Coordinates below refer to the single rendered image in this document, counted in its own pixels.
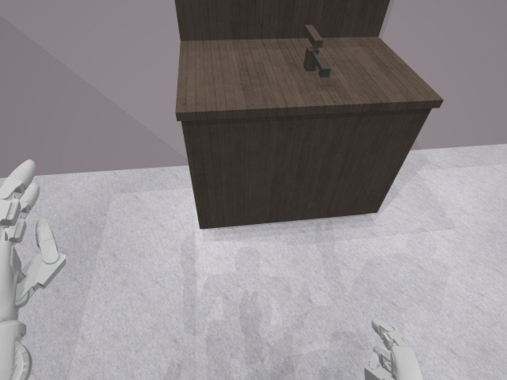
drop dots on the robot left hand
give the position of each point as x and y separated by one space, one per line
17 198

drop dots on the tap lever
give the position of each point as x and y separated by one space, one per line
324 71

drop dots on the counter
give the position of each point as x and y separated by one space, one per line
267 139

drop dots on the robot right hand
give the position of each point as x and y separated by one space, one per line
400 364

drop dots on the left robot forearm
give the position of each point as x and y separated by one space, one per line
15 358

